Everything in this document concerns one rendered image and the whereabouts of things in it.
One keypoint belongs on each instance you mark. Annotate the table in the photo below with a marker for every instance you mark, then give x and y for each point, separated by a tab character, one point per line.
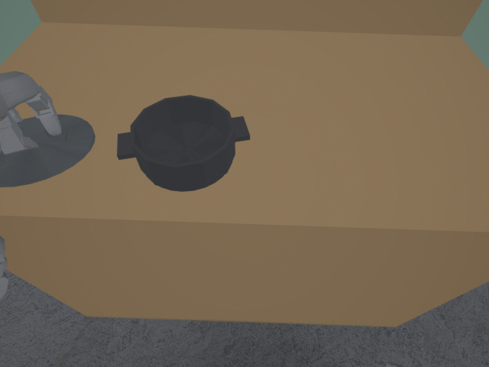
361	198

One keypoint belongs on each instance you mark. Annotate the pot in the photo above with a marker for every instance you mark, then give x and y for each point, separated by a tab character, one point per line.
183	143

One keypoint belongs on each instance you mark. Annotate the lid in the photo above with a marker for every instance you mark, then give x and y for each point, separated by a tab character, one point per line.
52	157

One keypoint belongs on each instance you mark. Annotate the robot left hand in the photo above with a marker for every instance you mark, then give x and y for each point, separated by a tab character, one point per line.
16	88

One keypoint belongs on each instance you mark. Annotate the knob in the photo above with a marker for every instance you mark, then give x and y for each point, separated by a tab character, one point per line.
34	129

